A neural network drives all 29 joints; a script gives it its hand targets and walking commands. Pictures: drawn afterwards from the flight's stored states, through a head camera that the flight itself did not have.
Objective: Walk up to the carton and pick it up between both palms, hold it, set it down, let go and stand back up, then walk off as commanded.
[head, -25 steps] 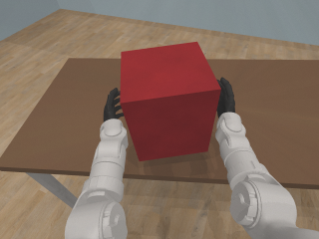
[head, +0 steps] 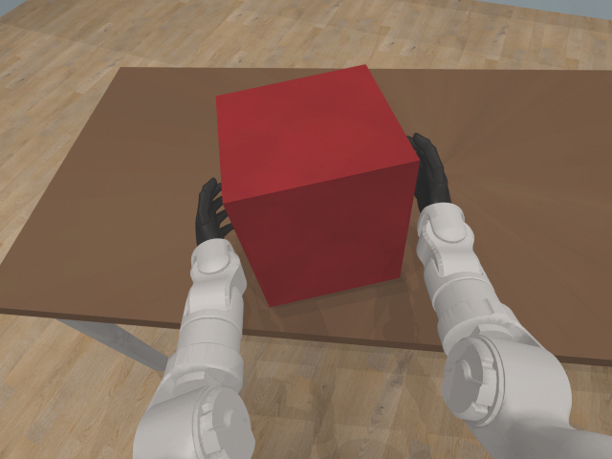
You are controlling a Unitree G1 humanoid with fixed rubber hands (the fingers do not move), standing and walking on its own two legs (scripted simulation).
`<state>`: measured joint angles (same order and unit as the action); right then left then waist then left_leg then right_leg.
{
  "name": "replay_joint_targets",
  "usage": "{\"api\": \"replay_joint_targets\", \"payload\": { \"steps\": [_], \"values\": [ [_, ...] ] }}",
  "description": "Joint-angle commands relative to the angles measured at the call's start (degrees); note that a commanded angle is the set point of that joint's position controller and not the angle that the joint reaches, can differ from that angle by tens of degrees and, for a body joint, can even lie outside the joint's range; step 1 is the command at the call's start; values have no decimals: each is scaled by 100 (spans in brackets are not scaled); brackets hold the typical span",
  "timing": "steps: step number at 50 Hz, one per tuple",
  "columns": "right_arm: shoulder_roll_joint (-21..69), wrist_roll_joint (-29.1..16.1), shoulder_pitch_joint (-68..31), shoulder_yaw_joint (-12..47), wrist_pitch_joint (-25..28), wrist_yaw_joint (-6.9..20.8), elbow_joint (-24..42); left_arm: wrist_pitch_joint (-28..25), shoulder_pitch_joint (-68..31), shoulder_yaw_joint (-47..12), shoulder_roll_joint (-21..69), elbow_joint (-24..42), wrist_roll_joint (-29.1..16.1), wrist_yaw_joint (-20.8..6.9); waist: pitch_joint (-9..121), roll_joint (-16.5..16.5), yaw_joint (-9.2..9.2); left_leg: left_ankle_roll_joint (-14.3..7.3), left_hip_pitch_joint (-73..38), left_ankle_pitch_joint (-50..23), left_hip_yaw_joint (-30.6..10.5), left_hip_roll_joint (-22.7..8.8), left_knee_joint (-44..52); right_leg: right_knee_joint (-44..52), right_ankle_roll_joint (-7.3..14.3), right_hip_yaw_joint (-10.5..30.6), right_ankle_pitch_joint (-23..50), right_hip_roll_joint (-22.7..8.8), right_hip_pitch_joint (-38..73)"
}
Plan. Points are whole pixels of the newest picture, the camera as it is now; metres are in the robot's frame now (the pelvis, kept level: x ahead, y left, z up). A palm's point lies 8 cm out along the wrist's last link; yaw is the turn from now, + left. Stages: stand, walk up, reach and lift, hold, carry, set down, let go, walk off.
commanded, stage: set down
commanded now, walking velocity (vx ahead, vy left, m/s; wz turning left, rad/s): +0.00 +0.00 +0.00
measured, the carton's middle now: (314, 193) +0.48 +0.08 +0.02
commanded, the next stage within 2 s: none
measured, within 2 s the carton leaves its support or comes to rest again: rests again in 1.48 s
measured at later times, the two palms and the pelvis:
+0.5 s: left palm (212, 243) +0.38 +0.20 +0.03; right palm (425, 202) +0.47 -0.08 +0.04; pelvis -0.01 +0.00 +0.00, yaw +0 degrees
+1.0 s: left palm (211, 247) +0.37 +0.20 +0.03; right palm (426, 198) +0.47 -0.08 +0.05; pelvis -0.01 +0.00 +0.00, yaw +0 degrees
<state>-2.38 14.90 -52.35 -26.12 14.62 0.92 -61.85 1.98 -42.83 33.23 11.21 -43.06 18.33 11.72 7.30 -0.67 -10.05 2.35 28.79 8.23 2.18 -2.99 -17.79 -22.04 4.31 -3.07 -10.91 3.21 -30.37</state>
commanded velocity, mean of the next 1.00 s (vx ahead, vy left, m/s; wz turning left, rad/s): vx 0.00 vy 0.00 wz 0.00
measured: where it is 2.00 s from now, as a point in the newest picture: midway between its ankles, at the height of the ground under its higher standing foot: outside the picture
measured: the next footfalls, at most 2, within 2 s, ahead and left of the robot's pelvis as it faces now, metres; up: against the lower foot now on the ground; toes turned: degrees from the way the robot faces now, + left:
none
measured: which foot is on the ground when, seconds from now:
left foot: down 0.00-1.00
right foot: down 0.00-1.00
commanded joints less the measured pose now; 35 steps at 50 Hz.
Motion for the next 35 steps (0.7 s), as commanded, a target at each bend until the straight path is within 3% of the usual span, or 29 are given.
{"api": "replay_joint_targets", "payload": {
  "steps": [1,2,4,8,9,11,15,17,19,21,22,23,26,31,32,35],
  "values": [
    [2682,543,-3492,1641,451,691,-533,-619,-3264,-1478,2386,298,259,-656,4362,-980,-369,-302,917,-1959,534,111,128,-697,-931,169,6446,-890,4593],
    [2681,543,-3476,1764,503,681,-465,-627,-3141,-1475,2359,241,221,-646,4430,-1092,-437,-331,1096,-1907,524,130,116,-782,-962,201,6682,-965,4609],
    [2668,661,-3407,1749,505,697,-621,-638,-3165,-1485,2385,184,244,-666,4333,-1178,-360,-379,1134,-1899,487,87,280,-788,-987,114,6703,-943,4650],
    [2437,694,-3422,1571,492,736,-913,-680,-2971,-1442,2411,251,248,-599,4243,-835,-435,-308,492,-2656,491,-24,23,-711,-756,-44,5757,-612,3700],
    [2301,698,-3410,1526,483,754,-997,-665,-3027,-1506,2414,320,182,-570,4166,-784,-362,-247,146,-2861,490,-38,-144,-655,-693,-84,5425,-547,3331],
    [2144,639,-3410,1433,464,756,-1106,-676,-3028,-1625,2385,488,110,-510,4346,-409,-350,-126,-726,-3400,462,-98,-477,-463,-527,-100,4640,-400,2424],
    [2063,663,-3397,1453,421,771,-1102,-680,-2882,-1483,2362,260,132,-472,4452,-709,-363,-80,-491,-3169,554,-16,-502,-429,-453,-126,4408,-297,2619],
    [1955,595,-3295,1426,417,780,-1108,-687,-2952,-1514,2223,434,140,-468,4506,-615,-324,-47,-760,-3329,562,-10,-557,-372,-482,-121,4349,-271,2545],
    [1914,673,-3383,1324,404,791,-1147,-745,-3078,-1356,2153,339,204,-481,4475,-727,-319,-88,-651,-3197,588,5,-577,-348,-478,-106,4176,-285,2492],
    [1968,762,-3400,1369,351,776,-1055,-763,-2944,-1157,2077,178,285,-545,4276,-939,-391,-132,-277,-2845,624,38,-474,-408,-542,-29,4603,-381,2983],
    [1995,872,-3414,1248,354,759,-996,-794,-3029,-1177,2072,61,232,-581,4301,-1066,-305,-194,255,-2401,666,99,-284,-497,-588,-11,4776,-440,3417],
    [2159,864,-3404,1268,380,777,-963,-811,-2988,-1031,2090,84,354,-626,4295,-1079,-388,-281,396,-2265,679,90,-117,-556,-680,12,5043,-525,3748],
    [2210,859,-3569,1303,430,759,-841,-891,-3121,-943,2083,45,395,-658,4319,-1073,-390,-350,838,-1839,670,110,49,-613,-767,169,5133,-685,3971],
    [1957,876,-3576,1123,406,761,-763,-996,-3148,-771,1762,51,427,-632,4374,-1055,-463,-328,771,-1605,753,130,48,-499,-810,193,4669,-668,3896],
    [1745,886,-3555,1073,373,750,-761,-977,-3060,-803,1678,51,348,-600,4472,-1151,-381,-320,791,-1690,741,126,69,-542,-792,115,4683,-592,3941],
    [1098,770,-3589,951,312,664,-785,-987,-3041,-735,1187,85,312,-498,4498,-923,-386,-259,485,-1885,717,105,-109,-495,-719,143,4520,-509,3642]
  ]
}}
